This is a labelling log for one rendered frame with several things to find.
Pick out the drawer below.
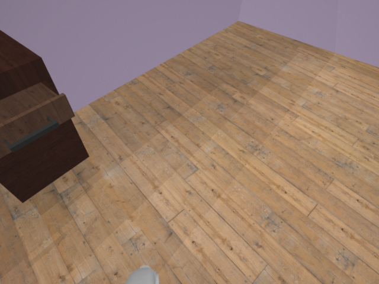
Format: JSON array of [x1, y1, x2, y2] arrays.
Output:
[[0, 82, 75, 158]]

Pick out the left robot thigh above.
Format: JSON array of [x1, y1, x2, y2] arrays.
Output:
[[125, 268, 159, 284]]

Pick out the cabinet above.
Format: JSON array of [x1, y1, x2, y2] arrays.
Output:
[[0, 30, 89, 203]]

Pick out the handle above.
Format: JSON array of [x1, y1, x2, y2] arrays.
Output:
[[4, 117, 60, 152]]

